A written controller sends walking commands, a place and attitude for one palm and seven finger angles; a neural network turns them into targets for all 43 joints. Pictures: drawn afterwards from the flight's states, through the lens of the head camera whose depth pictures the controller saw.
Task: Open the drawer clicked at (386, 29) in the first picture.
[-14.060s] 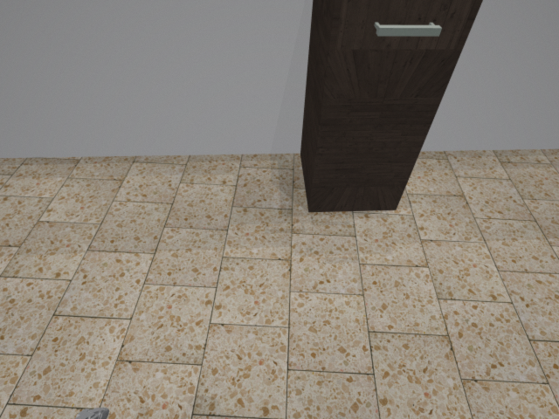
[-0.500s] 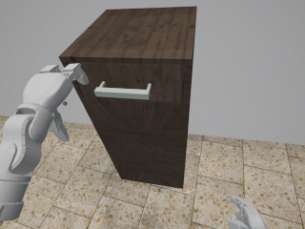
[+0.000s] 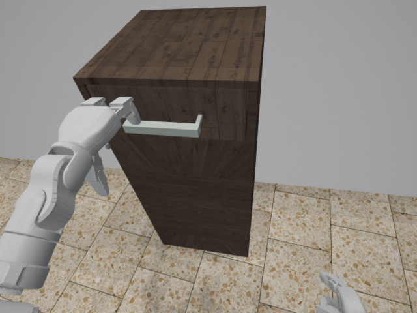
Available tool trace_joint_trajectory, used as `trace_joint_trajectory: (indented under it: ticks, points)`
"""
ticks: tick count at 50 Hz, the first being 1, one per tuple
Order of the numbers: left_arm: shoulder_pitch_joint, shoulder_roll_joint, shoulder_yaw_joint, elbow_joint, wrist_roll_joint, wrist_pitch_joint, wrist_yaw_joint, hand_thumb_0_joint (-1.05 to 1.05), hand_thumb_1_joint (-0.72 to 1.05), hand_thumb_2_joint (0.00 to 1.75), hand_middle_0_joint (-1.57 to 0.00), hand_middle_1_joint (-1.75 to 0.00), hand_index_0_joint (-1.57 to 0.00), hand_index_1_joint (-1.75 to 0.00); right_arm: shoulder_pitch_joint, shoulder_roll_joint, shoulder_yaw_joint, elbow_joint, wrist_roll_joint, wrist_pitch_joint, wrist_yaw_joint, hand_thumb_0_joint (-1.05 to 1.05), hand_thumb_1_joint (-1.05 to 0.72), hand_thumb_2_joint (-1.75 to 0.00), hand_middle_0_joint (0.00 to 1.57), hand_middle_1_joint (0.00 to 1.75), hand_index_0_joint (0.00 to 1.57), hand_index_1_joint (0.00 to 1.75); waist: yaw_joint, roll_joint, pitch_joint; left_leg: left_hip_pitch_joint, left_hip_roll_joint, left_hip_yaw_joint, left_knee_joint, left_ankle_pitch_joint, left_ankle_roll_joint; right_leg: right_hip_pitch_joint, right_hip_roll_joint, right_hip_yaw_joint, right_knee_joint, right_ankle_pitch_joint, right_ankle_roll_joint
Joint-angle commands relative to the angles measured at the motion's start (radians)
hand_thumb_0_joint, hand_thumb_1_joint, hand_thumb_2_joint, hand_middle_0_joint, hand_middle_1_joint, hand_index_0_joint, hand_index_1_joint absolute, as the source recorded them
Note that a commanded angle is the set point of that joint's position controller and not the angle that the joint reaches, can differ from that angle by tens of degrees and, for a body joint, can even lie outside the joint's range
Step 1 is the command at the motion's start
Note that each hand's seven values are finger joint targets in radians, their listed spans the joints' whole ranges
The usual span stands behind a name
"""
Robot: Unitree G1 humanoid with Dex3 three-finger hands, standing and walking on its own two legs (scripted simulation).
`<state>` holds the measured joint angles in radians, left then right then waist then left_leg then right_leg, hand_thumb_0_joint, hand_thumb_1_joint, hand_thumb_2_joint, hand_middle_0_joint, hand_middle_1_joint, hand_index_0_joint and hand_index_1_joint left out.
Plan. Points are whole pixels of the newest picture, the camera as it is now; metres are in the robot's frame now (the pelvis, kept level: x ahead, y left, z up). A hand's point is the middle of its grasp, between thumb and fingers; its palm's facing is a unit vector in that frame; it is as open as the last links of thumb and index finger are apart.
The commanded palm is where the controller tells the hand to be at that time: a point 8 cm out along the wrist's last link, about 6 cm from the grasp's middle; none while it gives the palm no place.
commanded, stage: move the hooked fingers above the handle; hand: left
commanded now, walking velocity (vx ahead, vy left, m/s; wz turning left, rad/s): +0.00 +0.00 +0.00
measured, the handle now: (164, 122) +0.51 +0.18 +0.09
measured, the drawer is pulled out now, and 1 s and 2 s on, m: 0.00 0.00 0.00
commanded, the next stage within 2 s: lower the fingers behind the handle in 1.82 s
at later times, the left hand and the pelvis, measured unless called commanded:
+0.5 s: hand (137, 133) +0.40 +0.19 +0.16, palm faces +0.05 -0.05 -1.00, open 13.9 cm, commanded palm +0.38 +0.20 +0.22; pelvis +0.01 +0.01 +0.00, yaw -1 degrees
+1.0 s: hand (153, 122) +0.45 +0.18 +0.13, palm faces +0.00 -0.04 -1.00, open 13.9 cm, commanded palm +0.43 +0.18 +0.20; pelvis +0.03 +0.01 +0.00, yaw -1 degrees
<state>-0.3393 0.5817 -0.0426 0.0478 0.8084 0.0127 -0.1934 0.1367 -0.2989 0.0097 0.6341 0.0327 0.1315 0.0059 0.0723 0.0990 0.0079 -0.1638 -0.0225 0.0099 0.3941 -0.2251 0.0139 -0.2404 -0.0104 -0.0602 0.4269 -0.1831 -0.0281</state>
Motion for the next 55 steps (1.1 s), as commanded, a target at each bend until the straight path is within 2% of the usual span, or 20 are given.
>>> trace_joint_trajectory:
  ticks: [1, 3, 5, 9, 12, 15, 17, 19, 21, 27, 30, 33, 39, 41, 42, 43, 46, 48, 52, 55]
  points:
    - [-0.433, 0.252, 0.16, -0.18, 0.014, -0.047, 0.086, 0.0, -0.5, 0.3, -0.3, -1.2, -0.3, -1.2, -0.127, -0.082, -0.035, -0.148, 0.001, -0.047, -0.009, 0.0, -0.9, -0.9, 0.2, 0.3, 0.2, 0.3, 0.0, -0.073, -0.293, -0.027, -0.013, 0.004, -0.045, 0.219, 0.009, 0.2, -0.01, 0.056, -0.046, 0.138, -0.002]
    - [-0.453, 0.248, 0.165, -0.188, 0.018, -0.049, 0.117, 0.0, -0.5, 0.3, -0.3, -1.2, -0.3, -1.2, -0.127, -0.074, -0.035, -0.146, -0.002, -0.049, -0.003, 0.0, -0.9, -0.9, 0.2, 0.3, 0.2, 0.3, 0.01, -0.061, -0.335, -0.021, -0.013, 0.003, -0.043, 0.25, 0.006, 0.224, -0.013, 0.058, -0.035, 0.161, -0.005]
    - [-0.436, 0.246, 0.174, -0.125, 0.028, -0.027, 0.141, 0.0, -0.5, 0.3, -0.3, -1.2, -0.3, -1.2, -0.114, -0.078, -0.037, -0.132, 0.001, -0.04, 0.001, 0.0, -0.9, -0.9, 0.2, 0.3, 0.2, 0.3, 0.012, -0.06, -0.312, -0.032, -0.007, 0.006, -0.045, 0.274, 0.0, 0.21, -0.008, 0.051, -0.029, 0.185, -0.009]
    - [-0.451, 0.177, 0.094, -0.039, 0.047, 0.037, 0.141, 0.0, -0.5, 0.3, -0.3, -1.2, -0.3, -1.2, -0.127, -0.08, -0.03, -0.133, 0.009, -0.019, 0.007, 0.0, -0.9, -0.9, 0.2, 0.3, 0.2, 0.3, -0.001, -0.098, -0.267, -0.053, -0.001, 0.013, -0.06, 0.23, -0.001, 0.185, -0.009, 0.047, -0.039, 0.14, -0.008]
    - [-0.493, 0.166, 0.059, -0.024, 0.072, 0.063, 0.12, 0.0, -0.5, 0.3, -0.3, -1.2, -0.3, -1.2, -0.136, -0.085, -0.03, -0.146, 0.015, -0.01, 0.002, 0.0, -0.9, -0.9, 0.2, 0.3, 0.2, 0.3, -0.01, -0.108, -0.296, -0.036, -0.002, 0.014, -0.057, 0.216, 0.005, 0.185, -0.005, 0.055, -0.041, 0.125, -0.008]
    - [-0.536, 0.133, 0.011, -0.069, 0.075, 0.047, 0.099, 0.0, -0.5, 0.3, -0.3, -1.2, -0.3, -1.2, -0.123, -0.077, -0.032, -0.155, 0.01, -0.011, 0.0, 0.0, -0.9, -0.9, 0.2, 0.3, 0.2, 0.3, -0.016, -0.088, -0.341, -0.006, -0.006, 0.006, -0.048, 0.257, 0.008, 0.195, -0.007, 0.051, -0.025, 0.171, -0.012]
    - [-0.524, 0.178, 0.06, -0.069, 0.07, 0.031, 0.096, 0.0, -0.5, 0.3, -0.3, -1.2, -0.3, -1.2, -0.119, -0.081, -0.034, -0.156, 0.009, -0.012, -0.002, 0.0, -0.9, -0.9, 0.2, 0.3, 0.2, 0.3, -0.011, -0.095, -0.35, 0.0, -0.004, 0.005, -0.04, 0.279, 0.009, 0.201, -0.001, 0.055, -0.022, 0.196, -0.011]
    - [-0.532, 0.13, 0.025, -0.038, 0.06, 0.02, 0.097, 0.0, -0.5, 0.3, -0.3, -1.2, -0.3, -1.2, -0.104, -0.073, -0.031, -0.148, 0.008, -0.01, -0.004, 0.0, -0.9, -0.9, 0.2, 0.3, 0.2, 0.3, -0.018, -0.123, -0.307, -0.018, -0.003, 0.005, -0.045, 0.273, 0.007, 0.183, -0.004, 0.045, -0.023, 0.193, -0.01]
    - [-0.536, 0.156, 0.053, -0.006, 0.063, 0.013, 0.111, 0.0, -0.5, 0.3, -0.3, -1.2, -0.3, -1.2, -0.096, -0.076, -0.032, -0.14, 0.008, -0.007, -0.007, 0.0, -0.9, -0.9, 0.2, 0.3, 0.2, 0.3, -0.013, -0.116, -0.295, -0.024, -0.003, 0.008, -0.045, 0.263, 0.006, 0.17, -0.001, 0.046, -0.025, 0.181, -0.011]
    - [-0.613, 0.158, 0.052, 0.028, 0.088, 0.02, 0.159, 0.0, -0.5, 0.3, -0.3, -1.2, -0.3, -1.2, -0.086, -0.075, -0.038, -0.129, 0.009, -0.007, -0.005, 0.0, -0.9, -0.9, 0.2, 0.3, 0.2, 0.3, -0.014, -0.088, -0.354, -0.009, -0.001, 0.01, -0.03, 0.297, 0.0, 0.171, 0.003, 0.05, -0.008, 0.196, -0.016]
    - [-0.657, 0.084, -0.029, 0.067, 0.096, 0.038, 0.16, 0.0, -0.5, 0.3, -0.3, -1.2, -0.3, -1.2, -0.072, -0.073, -0.039, -0.118, 0.012, -0.002, -0.005, 0.0, -0.9, -0.9, 0.2, 0.3, 0.2, 0.3, -0.037, -0.079, -0.338, -0.006, 0.001, 0.01, -0.025, 0.298, -0.004, 0.134, 0.001, 0.043, -0.004, 0.197, -0.017]
    - [-0.674, 0.097, -0.027, 0.073, 0.101, 0.046, 0.154, 0.0, -0.5, 0.3, -0.3, -1.2, -0.3, -1.2, -0.067, -0.076, -0.039, -0.127, 0.012, -0.001, -0.008, 0.0, -0.9, -0.9, 0.2, 0.3, 0.2, 0.3, -0.032, -0.101, -0.371, -0.004, -0.001, 0.008, -0.019, 0.321, 0.0, 0.161, 0.0, 0.047, 0.003, 0.226, -0.017]
    - [-0.704, 0.097, -0.026, 0.147, 0.1, 0.038, 0.15, 0.0, -0.5, 0.3, -0.3, -1.2, -0.3, -1.2, -0.043, -0.076, -0.043, -0.118, 0.013, 0.007, -0.018, 0.0, -0.9, -0.9, 0.2, 0.3, 0.2, 0.3, -0.039, -0.117, -0.36, -0.02, 0.0, 0.012, -0.011, 0.32, 0.005, 0.151, 0.0, 0.047, 0.009, 0.246, -0.016]
    - [-0.695, 0.136, 0.013, 0.158, 0.101, 0.028, 0.156, 0.0, -0.5, 0.3, -0.3, -1.2, -0.3, -1.2, -0.038, -0.08, -0.044, -0.121, 0.009, 0.007, -0.023, 0.0, -0.9, -0.9, 0.2, 0.3, 0.2, 0.3, -0.028, -0.111, -0.392, -0.025, -0.002, 0.019, -0.003, 0.343, 0.009, 0.181, -0.003, 0.056, 0.018, 0.286, -0.015]
    - [-0.716, 0.145, 0.016, 0.167, 0.105, 0.025, 0.159, 0.0, -0.5, 0.3, -0.3, -1.2, -0.3, -1.2, -0.033, -0.084, -0.043, -0.117, 0.01, 0.011, -0.021, 0.0, -0.9, -0.9, 0.2, 0.3, 0.2, 0.3, -0.036, -0.103, -0.389, -0.031, -0.003, 0.016, -0.005, 0.336, 0.003, 0.174, 0.0, 0.054, 0.018, 0.272, -0.016]
    - [-0.742, 0.104, -0.021, 0.175, 0.108, 0.019, 0.162, 0.0, -0.5, 0.3, -0.3, -1.2, -0.3, -1.2, -0.027, -0.077, -0.044, -0.114, 0.011, 0.01, -0.02, 0.0, -0.9, -0.9, 0.2, 0.3, 0.2, 0.3, -0.043, -0.105, -0.379, -0.034, -0.002, 0.013, -0.002, 0.339, 0.004, 0.155, 0.0, 0.05, 0.022, 0.269, -0.016]
    - [-0.735, 0.111, -0.006, 0.204, 0.108, 0.014, 0.173, 0.0, -0.5, 0.3, -0.3, -1.2, -0.3, -1.2, -0.012, -0.079, -0.049, -0.111, 0.011, 0.011, -0.02, 0.0, -0.9, -0.9, 0.2, 0.3, 0.2, 0.3, -0.044, -0.112, -0.378, -0.033, 0.0, 0.017, 0.007, 0.354, 0.005, 0.145, 0.002, 0.048, 0.029, 0.286, -0.016]
    - [-0.777, 0.065, -0.053, 0.235, 0.112, 0.015, 0.176, 0.0, -0.5, 0.3, -0.3, -1.2, -0.3, -1.2, -0.001, -0.08, -0.052, -0.107, 0.014, 0.012, -0.021, 0.0, -0.9, -0.9, 0.2, 0.3, 0.2, 0.3, -0.058, -0.122, -0.37, -0.038, 0.0, 0.016, 0.011, 0.331, 0.007, 0.119, 0.003, 0.046, 0.029, 0.264, -0.014]
    - [-0.818, 0.106, -0.021, 0.167, 0.117, 0.004, 0.196, 0.0, -0.5, 0.3, -0.3, -1.2, -0.3, -1.2, 0.013, -0.079, -0.061, -0.114, 0.004, 0.012, -0.018, 0.0, -0.9, -0.9, 0.2, 0.3, 0.2, 0.3, -0.043, -0.073, -0.488, 0.008, -0.001, 0.01, 0.033, 0.439, -0.001, 0.167, 0.005, 0.051, 0.057, 0.336, -0.019]
    - [-0.754, 0.099, -0.006, 0.184, 0.111, 0.017, 0.2, 0.0, -0.5, 0.3, -0.3, -1.2, -0.3, -1.2, 0.004, -0.074, -0.06, -0.11, 0.006, 0.016, -0.011, 0.0, -0.9, -0.9, 0.2, 0.3, 0.2, 0.3, -0.036, -0.095, -0.453, -0.007, 0.004, 0.018, 0.033, 0.451, 0.002, 0.166, 0.005, 0.053, 0.057, 0.361, -0.016]
